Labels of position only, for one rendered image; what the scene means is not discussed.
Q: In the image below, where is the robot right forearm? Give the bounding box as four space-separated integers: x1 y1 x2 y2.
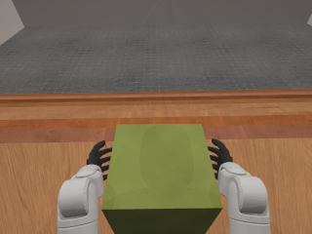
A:
217 162 271 234

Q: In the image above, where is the robot left hand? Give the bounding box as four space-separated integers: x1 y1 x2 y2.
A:
86 140 112 180

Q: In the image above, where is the robot right hand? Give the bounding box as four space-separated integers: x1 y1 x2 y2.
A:
208 138 233 179

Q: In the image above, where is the robot left forearm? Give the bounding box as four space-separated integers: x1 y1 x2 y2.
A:
57 164 104 234

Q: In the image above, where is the carton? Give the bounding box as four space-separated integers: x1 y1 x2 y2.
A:
101 124 223 234

